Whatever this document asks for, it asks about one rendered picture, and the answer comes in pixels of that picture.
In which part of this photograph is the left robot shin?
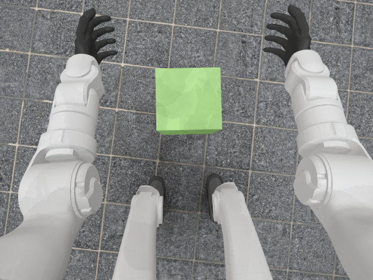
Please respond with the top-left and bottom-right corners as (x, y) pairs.
(131, 185), (159, 204)

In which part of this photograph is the robot right hand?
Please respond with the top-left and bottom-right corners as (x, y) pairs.
(263, 5), (311, 67)

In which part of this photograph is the robot left forearm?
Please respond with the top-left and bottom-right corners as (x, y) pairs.
(18, 54), (105, 213)

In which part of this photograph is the carton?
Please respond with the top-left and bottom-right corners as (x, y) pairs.
(155, 67), (222, 135)

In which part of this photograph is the left robot upper arm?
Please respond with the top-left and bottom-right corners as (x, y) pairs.
(0, 160), (103, 280)

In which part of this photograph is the right robot foot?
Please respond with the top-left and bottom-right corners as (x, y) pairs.
(206, 174), (223, 224)

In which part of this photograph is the robot left hand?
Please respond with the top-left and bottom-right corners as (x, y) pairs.
(75, 8), (118, 65)

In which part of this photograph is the right robot upper arm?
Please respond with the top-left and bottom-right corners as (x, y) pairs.
(293, 153), (373, 280)

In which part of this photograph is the robot right forearm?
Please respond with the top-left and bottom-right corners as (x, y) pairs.
(284, 50), (373, 161)

